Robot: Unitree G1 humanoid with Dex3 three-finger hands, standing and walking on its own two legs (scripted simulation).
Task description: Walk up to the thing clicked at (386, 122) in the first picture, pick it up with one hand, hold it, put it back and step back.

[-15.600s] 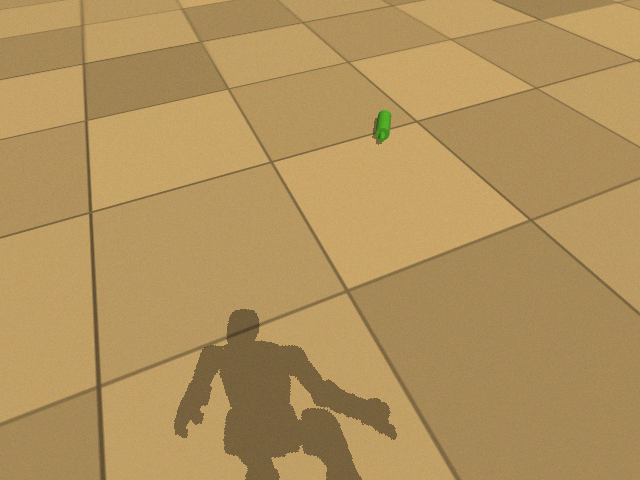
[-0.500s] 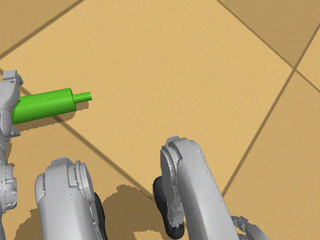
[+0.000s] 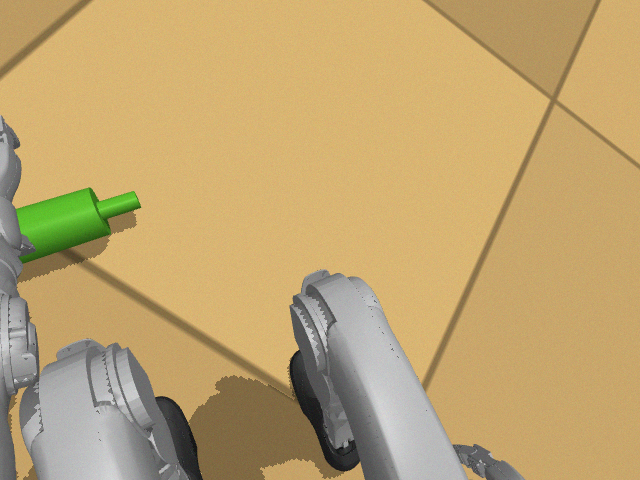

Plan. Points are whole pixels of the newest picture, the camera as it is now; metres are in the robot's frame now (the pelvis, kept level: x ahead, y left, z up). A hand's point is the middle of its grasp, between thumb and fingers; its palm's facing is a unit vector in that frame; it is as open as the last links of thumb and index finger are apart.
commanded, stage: approach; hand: left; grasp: from above
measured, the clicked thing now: (52, 226) +0.50 +0.27 -0.28
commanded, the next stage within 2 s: close in in 0.06 s
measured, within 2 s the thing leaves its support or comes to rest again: neither
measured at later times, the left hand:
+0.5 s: hand (1, 227) +0.47 +0.29 -0.18, palm faces -0.42 -0.11 -0.90, open 13.8 cm
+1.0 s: hand (22, 233) +0.48 +0.29 -0.24, palm faces -0.42 -0.13 -0.90, open 13.7 cm
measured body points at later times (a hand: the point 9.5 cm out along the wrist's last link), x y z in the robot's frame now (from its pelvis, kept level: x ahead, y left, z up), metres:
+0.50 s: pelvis +0.00 +0.00 +0.00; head +0.24 +0.08 +0.37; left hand +0.49 +0.29 -0.13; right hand +0.06 -0.27 -0.09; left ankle +0.08 +0.14 -0.29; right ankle +0.10 -0.11 -0.29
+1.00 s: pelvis +0.00 +0.00 -0.02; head +0.28 +0.09 +0.33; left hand +0.50 +0.29 -0.18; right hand +0.01 -0.25 -0.09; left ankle +0.08 +0.14 -0.29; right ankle +0.10 -0.11 -0.29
